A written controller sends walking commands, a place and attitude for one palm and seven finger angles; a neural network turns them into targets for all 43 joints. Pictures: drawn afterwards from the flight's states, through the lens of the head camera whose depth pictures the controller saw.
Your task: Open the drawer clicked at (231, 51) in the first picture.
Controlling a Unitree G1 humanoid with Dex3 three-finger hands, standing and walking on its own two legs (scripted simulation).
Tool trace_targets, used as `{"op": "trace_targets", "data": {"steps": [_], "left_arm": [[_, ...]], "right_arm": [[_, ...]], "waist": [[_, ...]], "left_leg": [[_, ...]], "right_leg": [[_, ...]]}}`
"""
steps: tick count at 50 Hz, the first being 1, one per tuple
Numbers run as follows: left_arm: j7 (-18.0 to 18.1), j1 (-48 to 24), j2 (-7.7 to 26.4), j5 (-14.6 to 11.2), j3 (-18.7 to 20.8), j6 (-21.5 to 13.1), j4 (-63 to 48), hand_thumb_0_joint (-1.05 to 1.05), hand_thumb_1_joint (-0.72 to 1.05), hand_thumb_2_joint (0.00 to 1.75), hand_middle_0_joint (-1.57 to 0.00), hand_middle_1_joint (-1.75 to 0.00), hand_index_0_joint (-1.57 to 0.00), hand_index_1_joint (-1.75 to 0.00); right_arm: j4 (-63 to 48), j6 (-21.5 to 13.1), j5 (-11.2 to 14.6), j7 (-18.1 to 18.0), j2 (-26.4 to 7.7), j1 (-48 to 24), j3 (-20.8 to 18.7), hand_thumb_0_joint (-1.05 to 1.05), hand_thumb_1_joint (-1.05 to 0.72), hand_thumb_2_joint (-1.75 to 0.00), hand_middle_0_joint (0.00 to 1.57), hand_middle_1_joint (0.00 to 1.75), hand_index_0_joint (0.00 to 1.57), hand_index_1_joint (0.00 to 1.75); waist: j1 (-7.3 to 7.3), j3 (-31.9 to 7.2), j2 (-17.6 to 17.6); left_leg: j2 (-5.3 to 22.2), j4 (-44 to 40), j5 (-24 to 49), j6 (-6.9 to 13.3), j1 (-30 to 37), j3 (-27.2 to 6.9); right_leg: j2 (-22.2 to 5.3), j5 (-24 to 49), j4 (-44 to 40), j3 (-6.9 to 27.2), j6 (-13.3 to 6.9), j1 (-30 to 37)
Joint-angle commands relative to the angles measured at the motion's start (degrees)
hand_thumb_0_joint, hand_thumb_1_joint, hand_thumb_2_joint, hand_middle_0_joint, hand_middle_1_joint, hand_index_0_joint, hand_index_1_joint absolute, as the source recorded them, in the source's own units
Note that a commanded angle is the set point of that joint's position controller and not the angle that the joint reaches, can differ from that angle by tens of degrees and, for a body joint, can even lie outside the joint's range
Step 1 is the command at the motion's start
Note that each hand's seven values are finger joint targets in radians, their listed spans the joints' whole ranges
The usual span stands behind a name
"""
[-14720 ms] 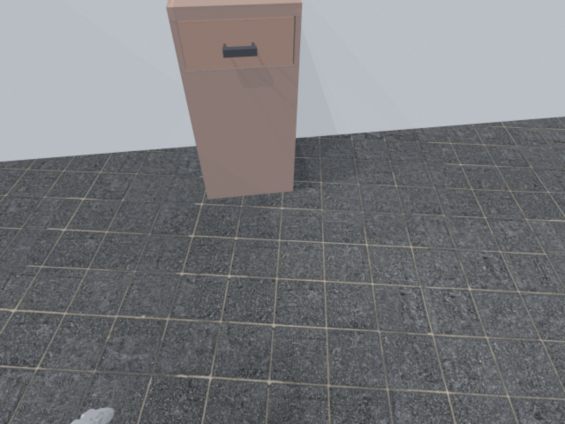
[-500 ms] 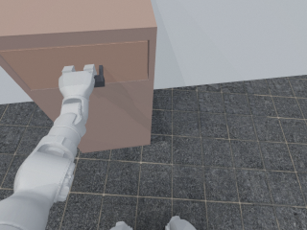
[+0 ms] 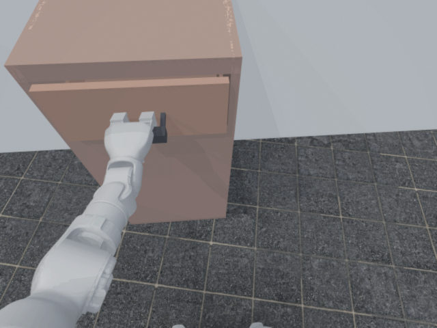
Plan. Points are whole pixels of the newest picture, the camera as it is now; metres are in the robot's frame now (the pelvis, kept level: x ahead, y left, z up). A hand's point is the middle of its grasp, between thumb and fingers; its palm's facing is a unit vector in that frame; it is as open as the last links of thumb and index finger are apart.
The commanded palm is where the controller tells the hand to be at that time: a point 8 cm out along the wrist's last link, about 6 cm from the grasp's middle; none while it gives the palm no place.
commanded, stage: pull the drawer open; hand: left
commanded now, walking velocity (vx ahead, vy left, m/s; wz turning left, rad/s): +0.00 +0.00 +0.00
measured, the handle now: (139, 127) +0.52 +0.15 +0.01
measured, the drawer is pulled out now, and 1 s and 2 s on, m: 0.02 0.18 0.30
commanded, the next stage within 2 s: open the thumb to release the handle in 1.94 s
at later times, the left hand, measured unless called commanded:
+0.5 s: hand (136, 166) +0.43 +0.15 -0.01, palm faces -0.02 -0.06 -1.00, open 6.0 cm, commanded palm +0.37 +0.15 +0.05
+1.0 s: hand (132, 228) +0.30 +0.15 -0.01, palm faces +0.00 -0.11 -0.99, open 6.0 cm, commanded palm +0.26 +0.15 +0.05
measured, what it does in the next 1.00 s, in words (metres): stands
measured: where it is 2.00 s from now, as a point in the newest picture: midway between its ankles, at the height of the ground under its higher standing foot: outside the picture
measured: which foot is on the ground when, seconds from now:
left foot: down 0.00-1.00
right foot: down 0.00-1.00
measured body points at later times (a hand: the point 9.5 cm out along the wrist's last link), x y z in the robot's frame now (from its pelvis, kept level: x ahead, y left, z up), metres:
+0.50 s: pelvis +0.00 +0.00 +0.01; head +0.08 -0.01 +0.45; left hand +0.43 +0.16 +0.05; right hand +0.00 -0.27 -0.13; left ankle -0.03 +0.09 -0.70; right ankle -0.03 -0.11 -0.70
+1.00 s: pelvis +0.00 -0.01 +0.01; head +0.03 -0.03 +0.46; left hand +0.30 +0.15 +0.05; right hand +0.20 -0.24 -0.09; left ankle -0.03 +0.09 -0.70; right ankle -0.03 -0.11 -0.70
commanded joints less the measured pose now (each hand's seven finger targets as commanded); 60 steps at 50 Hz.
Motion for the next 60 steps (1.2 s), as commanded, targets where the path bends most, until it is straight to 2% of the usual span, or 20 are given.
{"op": "trace_targets", "data": {"steps": [1, 5, 7, 9, 11, 13, 14, 16, 19, 20, 21, 26, 29, 35, 41, 43, 48, 52, 55, 60], "left_arm": [[1.59, -25.33, 11.16, -0.03, 4.47, 0.24, -9.02, 0.00, 0.90, 0.90, -0.40, -1.35, -0.40, -1.35], [1.43, -25.86, 11.18, -0.05, 4.41, -0.97, -8.72, 0.00, 0.90, 0.90, -0.40, -1.35, -0.40, -1.35], [1.57, -26.08, 10.83, -0.05, 4.13, -1.36, -8.19, 0.00, 0.90, 0.90, -0.40, -1.35, -0.40, -1.35], [1.75, -26.50, 12.23, 0.20, 4.99, -1.49, -7.56, 0.00, 0.90, 0.90, -0.40, -1.35, -0.40, -1.35], [1.87, -22.10, 12.59, 0.06, 6.01, -1.54, -7.83, 0.00, 0.90, 0.90, -0.40, -1.35, -0.40, -1.35], [1.53, -17.72, 10.23, -0.48, 5.00, -1.82, -10.03, 0.00, 0.90, 0.90, -0.40, -1.35, -0.40, -1.35], [1.38, -14.92, 11.12, -0.69, 6.27, -1.86, -10.10, 0.00, 0.90, 0.90, -0.40, -1.35, -0.40, -1.35], [1.01, -12.18, 9.29, -1.06, 4.65, -1.84, -12.25, 0.00, 0.90, 0.90, -0.40, -1.35, -0.40, -1.35], [1.05, -4.77, 10.95, -1.40, 6.70, -1.25, -14.81, 0.00, 0.90, 0.90, -0.40, -1.35, -0.40, -1.35], [1.02, -3.56, 8.47, -1.44, 4.39, -0.96, -16.54, 0.00, 0.90, 0.90, -0.40, -1.35, -0.40, -1.35], [1.12, -1.99, 7.98, -1.44, 4.33, -0.57, -17.31, 0.00, 0.90, 0.90, -0.40, -1.35, -0.40, -1.35], [1.62, 5.87, 3.92, -1.75, 1.40, 1.74, -26.20, 0.00, 0.90, 0.90, -0.40, -1.35, -0.40, -1.35], [1.38, 11.03, 2.37, -2.20, 0.13, 3.32, -30.80, 0.00, 0.90, 0.90, -0.40, -1.35, -0.40, -1.35], [0.94, 17.40, -0.77, -1.52, -3.44, 5.23, -40.87, 0.00, 0.90, 0.90, -0.40, -1.35, -0.40, -1.35], [0.41, 25.63, 0.21, -0.54, -2.85, 5.14, -45.37, 0.00, 0.90, 0.90, -0.40, -1.35, -0.40, -1.35], [0.42, 24.66, -0.81, 0.25, -4.32, 4.89, -46.55, 0.00, 0.90, 0.90, -0.40, -1.35, -0.40, -1.35], [0.41, 31.81, -1.18, 0.44, -4.67, 3.88, -51.29, 0.00, 0.90, 0.90, -0.40, -1.35, -0.40, -1.35], [0.33, 36.33, -0.65, 0.37, -4.30, 3.14, -53.69, 0.00, 0.90, 0.90, -0.40, -1.35, -0.40, -1.35], [0.63, 38.97, -0.04, 0.67, -4.04, 2.61, -57.42, 0.00, 0.90, 0.90, -0.40, -1.35, -0.40, -1.35], [0.82, 50.18, -0.18, 0.18, -4.28, 1.45, -63.41, 0.00, 0.90, 0.90, -0.40, -1.35, -0.40, -1.35]], "right_arm": [[-3.02, -0.76, -0.20, -0.90, -8.30, 9.17, -2.84, 0.00, -0.90, -0.90, 0.20, 0.30, 0.20, 0.30], [-3.43, -1.29, -0.15, -1.04, -8.19, 9.26, -2.71, 0.00, -0.90, -0.90, 0.20, 0.30, 0.20, 0.30], [-3.47, -1.58, -0.17, -1.08, -8.33, 9.22, -2.73, 0.00, -0.90, -0.90, 0.20, 0.30, 0.20, 0.30], [-3.42, -1.77, -0.18, -1.15, -8.31, 9.33, -2.61, 0.00, -0.90, -0.90, 0.20, 0.30, 0.20, 0.30], [-4.04, -1.98, -0.02, -1.00, -8.33, 9.22, -2.69, 0.00, -0.90, -0.90, 0.20, 0.30, 0.20, 0.30], [-4.94, -1.94, 0.06, -0.63, -8.02, 8.78, -2.85, 0.00, -0.90, -0.90, 0.20, 0.30, 0.20, 0.30], [-5.11, -1.85, 0.09, -0.45, -8.11, 8.71, -2.88, 0.00, -0.90, -0.90, 0.20, 0.30, 0.20, 0.30], [-5.54, -1.64, 0.36, -0.28, -8.19, 8.09, -2.94, 0.00, -0.90, -0.90, 0.20, 0.30, 0.20, 0.30], [-6.18, -1.40, 0.72, -0.13, -8.42, 6.99, -2.96, 0.00, -0.90, -0.90, 0.20, 0.30, 0.20, 0.30], [-6.61, -1.36, 0.84, 0.00, -8.22, 6.38, -2.96, 0.00, -0.90, -0.90, 0.20, 0.30, 0.20, 0.30], [-6.46, -1.28, 1.04, 0.06, -8.23, 6.12, -3.09, 0.00, -0.90, -0.90, 0.20, 0.30, 0.20, 0.30], [-7.49, -1.09, 1.30, 0.86, -8.06, 3.33, -3.27, 0.00, -0.90, -0.90, 0.20, 0.30, 0.20, 0.30], [-8.32, -0.91, 1.37, 1.22, -8.10, 1.37, -3.11, 0.00, -0.90, -0.90, 0.20, 0.30, 0.20, 0.30], [-10.37, -0.71, 1.52, 1.64, -7.13, -3.13, -2.74, 0.00, -0.90, -0.90, 0.20, 0.30, 0.20, 0.30], [-12.27, -0.82, 1.42, 1.38, -6.37, -7.76, -1.65, 0.00, -0.90, -0.90, 0.20, 0.30, 0.20, 0.30], [-12.49, -0.88, 1.30, 1.30, -6.06, -9.01, -1.31, 0.00, -0.90, -0.90, 0.20, 0.30, 0.20, 0.30], [-14.08, -1.48, 1.01, 1.77, -5.23, -11.60, -0.83, 0.00, -0.90, -0.90, 0.20, 0.30, 0.20, 0.30], [-14.78, -1.91, 0.85, 1.85, -4.89, -13.29, -0.15, 0.00, -0.90, -0.90, 0.20, 0.30, 0.20, 0.30], [-15.37, -2.25, 0.57, 2.07, -4.82, -14.08, -0.05, 0.00, -0.90, -0.90, 0.20, 0.30, 0.20, 0.30], [-16.66, -3.09, 0.33, 2.81, -4.19, -15.75, 0.31, 0.00, -0.90, -0.90, 0.20, 0.30, 0.20, 0.30]], "waist": [[-2.05, -24.76, -1.08], [-2.06, -25.33, -0.10], [-2.52, -24.02, -1.64], [-2.27, -24.35, -1.02], [-0.79, -25.23, -1.22], [0.60, -26.74, 0.15], [1.45, -27.48, -0.68], [1.35, -25.38, -1.89], [3.38, -25.00, -3.16], [3.08, -24.20, -2.12], [3.05, -22.65, -3.61], [3.96, -21.39, -1.32], [4.09, -20.71, -3.19], [4.73, -18.95, -1.79], [6.17, -14.95, -3.70], [5.91, -13.73, -3.80], [7.57, -14.14, -3.05], [7.95, -11.84, -4.60], [8.43, -12.75, -4.53], [9.44, -11.79, -4.26]], "left_leg": [[-0.69, -0.60, 35.26, -0.24, 17.30, -2.10], [-0.81, -0.37, 33.77, -0.21, 16.68, -2.19], [-0.83, -0.55, 30.88, -0.05, 15.31, -1.96], [-1.09, -0.44, 29.40, -0.07, 14.16, -1.95], [-1.11, -1.08, 28.68, -0.05, 13.91, -1.59], [-1.06, -1.54, 30.66, -0.18, 15.40, -1.42], [-1.00, -1.61, 32.21, -0.17, 15.58, -1.38], [-0.85, -2.40, 31.14, -0.09, 15.29, -1.08], [-0.89, -3.75, 31.56, -0.10, 14.95, -0.86], [-0.87, -4.19, 31.67, -0.09, 15.67, -0.69], [-0.64, -4.42, 31.77, -0.09, 15.95, -0.78], [0.33, -5.27, 37.89, -0.37, 21.42, -1.49], [0.46, -5.29, 39.89, -0.36, 22.63, -2.07], [0.82, -5.24, 42.89, -0.54, 26.14, -2.91], [-0.26, -5.86, 37.31, -0.65, 24.59, -2.35], [-0.50, -6.03, 34.44, -0.77, 24.29, -2.35], [-0.93, -5.63, 34.18, -0.87, 24.92, -2.26], [-1.44, -5.99, 30.45, -0.95, 23.00, -2.17], [-1.46, -5.71, 29.77, -0.95, 23.20, -2.16], [-1.91, -5.58, 27.67, -1.08, 21.80, -1.95]], "right_leg": [[1.14, 33.14, -2.21, 1.45, -0.29, 11.19], [1.17, 31.53, -1.94, 1.41, -0.34, 10.56], [1.23, 30.11, -2.29, 1.50, -0.23, 10.21], [1.24, 29.52, -2.13, 1.60, -0.41, 10.50], [1.28, 29.29, -2.22, 1.59, -0.44, 12.05], [1.32, 30.64, -2.41, 1.57, -0.60, 13.50], [1.36, 31.94, -2.36, 1.55, -0.71, 14.86], [1.31, 32.12, -3.26, 1.62, -0.47, 15.21], [1.31, 33.14, -3.84, 1.76, -0.76, 18.20], [1.29, 33.30, -4.22, 1.68, -0.68, 17.84], [1.36, 32.63, -4.56, 1.41, -0.68, 17.39], [1.58, 31.98, -5.11, 0.68, -0.91, 16.16], [1.50, 33.10, -5.29, 0.68, -0.87, 17.12], [1.24, 33.07, -4.92, 0.31, -0.85, 16.58], [1.01, 32.13, -5.26, 0.71, -1.02, 18.05], [1.01, 29.87, -5.32, 0.66, -1.14, 17.17], [0.86, 30.03, -4.81, 1.12, -1.37, 18.14], [0.71, 29.53, -4.95, 1.52, -1.31, 18.65], [0.57, 29.36, -4.62, 1.95, -1.38, 18.96], [0.03, 31.22, -4.34, 3.11, -1.14, 20.17]]}}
